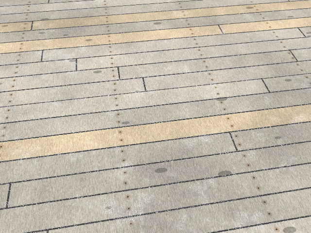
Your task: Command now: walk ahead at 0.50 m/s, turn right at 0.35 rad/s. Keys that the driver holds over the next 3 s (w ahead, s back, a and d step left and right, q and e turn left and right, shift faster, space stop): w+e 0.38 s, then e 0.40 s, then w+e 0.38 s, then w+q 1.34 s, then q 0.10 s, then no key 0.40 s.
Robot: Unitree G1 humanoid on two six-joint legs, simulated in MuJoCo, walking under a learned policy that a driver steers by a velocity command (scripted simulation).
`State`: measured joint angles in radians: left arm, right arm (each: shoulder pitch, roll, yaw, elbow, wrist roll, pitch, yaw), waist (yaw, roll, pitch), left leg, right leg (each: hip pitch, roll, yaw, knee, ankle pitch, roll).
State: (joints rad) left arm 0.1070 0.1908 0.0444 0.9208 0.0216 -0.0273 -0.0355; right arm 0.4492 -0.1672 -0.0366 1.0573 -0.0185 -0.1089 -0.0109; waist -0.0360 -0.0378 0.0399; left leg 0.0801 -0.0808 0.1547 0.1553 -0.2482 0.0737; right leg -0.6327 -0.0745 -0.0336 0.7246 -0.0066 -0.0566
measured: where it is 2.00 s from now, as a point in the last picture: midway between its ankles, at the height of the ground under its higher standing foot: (239, 171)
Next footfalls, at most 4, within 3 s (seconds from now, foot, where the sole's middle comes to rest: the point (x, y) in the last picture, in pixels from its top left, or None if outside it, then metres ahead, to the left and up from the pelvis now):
0.14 right None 0.24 -0.09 -0.78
0.68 left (162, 220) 0.54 -0.03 -0.78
1.18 right None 0.37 -0.19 -0.78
1.64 left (212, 175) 0.75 -0.28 -0.78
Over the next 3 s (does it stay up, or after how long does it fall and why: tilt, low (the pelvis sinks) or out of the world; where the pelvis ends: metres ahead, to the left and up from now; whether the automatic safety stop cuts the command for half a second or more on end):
stays up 1.14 -0.43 0.00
